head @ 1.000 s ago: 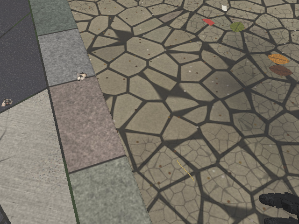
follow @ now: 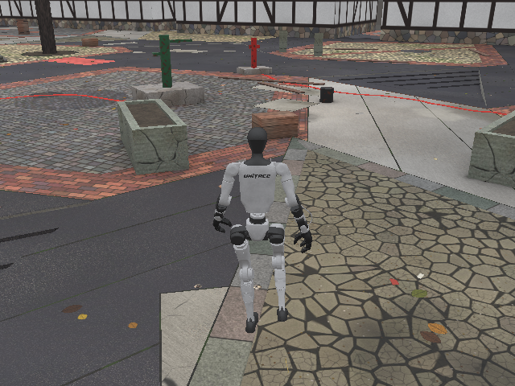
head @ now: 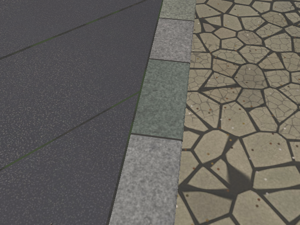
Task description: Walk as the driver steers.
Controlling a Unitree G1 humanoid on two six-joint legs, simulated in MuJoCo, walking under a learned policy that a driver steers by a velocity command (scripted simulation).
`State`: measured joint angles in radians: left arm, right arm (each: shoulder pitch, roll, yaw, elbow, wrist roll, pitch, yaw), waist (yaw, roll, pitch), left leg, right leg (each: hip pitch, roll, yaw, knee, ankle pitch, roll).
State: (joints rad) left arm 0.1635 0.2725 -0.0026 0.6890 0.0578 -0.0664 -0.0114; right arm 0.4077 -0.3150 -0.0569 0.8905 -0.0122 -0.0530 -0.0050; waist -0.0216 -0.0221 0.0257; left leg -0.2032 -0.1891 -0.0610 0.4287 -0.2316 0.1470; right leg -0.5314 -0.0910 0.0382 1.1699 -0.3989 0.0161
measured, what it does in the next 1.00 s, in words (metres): walks ahead, turning left: right foot, then left foot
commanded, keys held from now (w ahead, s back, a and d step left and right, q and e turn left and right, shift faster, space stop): w+q+shift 1.00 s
